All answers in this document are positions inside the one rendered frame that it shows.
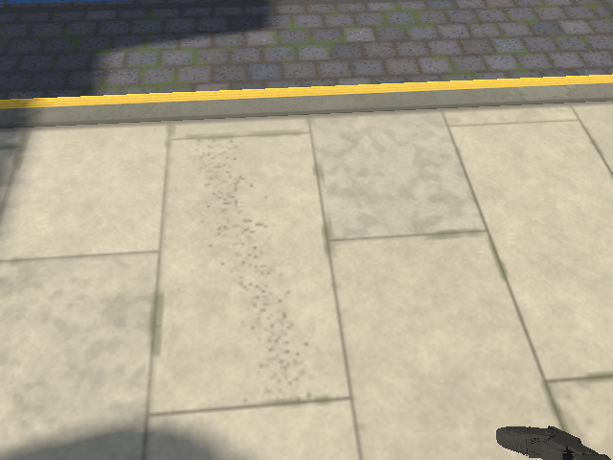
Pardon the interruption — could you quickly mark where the right robot hand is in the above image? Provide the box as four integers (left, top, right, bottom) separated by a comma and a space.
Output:
496, 426, 611, 460

